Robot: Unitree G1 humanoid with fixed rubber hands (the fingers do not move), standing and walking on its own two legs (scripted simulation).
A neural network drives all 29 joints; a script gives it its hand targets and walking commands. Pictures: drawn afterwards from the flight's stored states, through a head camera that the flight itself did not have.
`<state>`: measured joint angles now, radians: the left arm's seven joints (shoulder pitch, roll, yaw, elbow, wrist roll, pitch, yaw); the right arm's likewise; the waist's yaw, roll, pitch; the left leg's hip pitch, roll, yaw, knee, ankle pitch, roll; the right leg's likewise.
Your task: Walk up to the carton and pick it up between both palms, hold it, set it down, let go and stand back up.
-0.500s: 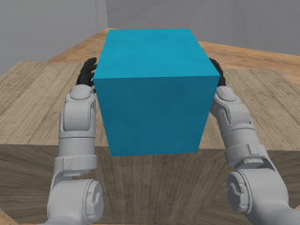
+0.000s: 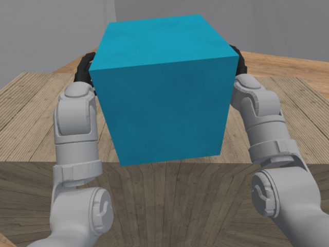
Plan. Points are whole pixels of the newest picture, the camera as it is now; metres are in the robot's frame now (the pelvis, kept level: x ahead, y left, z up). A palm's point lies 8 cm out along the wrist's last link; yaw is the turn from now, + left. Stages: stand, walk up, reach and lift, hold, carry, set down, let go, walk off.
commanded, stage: reach and lift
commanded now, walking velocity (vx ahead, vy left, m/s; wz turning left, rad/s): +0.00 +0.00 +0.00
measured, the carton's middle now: (162, 86) +0.45 -0.03 +0.24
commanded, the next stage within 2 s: hold in 0.72 s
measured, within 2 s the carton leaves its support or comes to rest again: neither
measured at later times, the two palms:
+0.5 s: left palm (93, 79) +0.40 +0.13 +0.28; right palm (246, 72) +0.38 -0.20 +0.29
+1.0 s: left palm (65, 88) +0.36 +0.17 +0.29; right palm (230, 60) +0.39 -0.16 +0.32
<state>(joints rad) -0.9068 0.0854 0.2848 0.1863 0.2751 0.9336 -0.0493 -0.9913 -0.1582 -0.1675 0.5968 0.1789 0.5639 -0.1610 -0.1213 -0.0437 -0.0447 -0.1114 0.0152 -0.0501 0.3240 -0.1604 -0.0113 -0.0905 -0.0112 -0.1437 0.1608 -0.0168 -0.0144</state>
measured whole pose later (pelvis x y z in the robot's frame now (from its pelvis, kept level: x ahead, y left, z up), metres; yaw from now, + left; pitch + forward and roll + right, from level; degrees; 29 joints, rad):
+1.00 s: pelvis +0.02 +0.00 +0.00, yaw -1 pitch -5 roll -1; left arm -0.81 0.07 0.27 -0.04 0.26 1.10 -0.05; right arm -1.03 -0.27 0.02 0.53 0.41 0.72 -0.24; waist -0.06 -0.03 -0.08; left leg -0.02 0.02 -0.04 0.29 -0.18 -0.02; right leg -0.01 0.00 -0.13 0.14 -0.04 -0.02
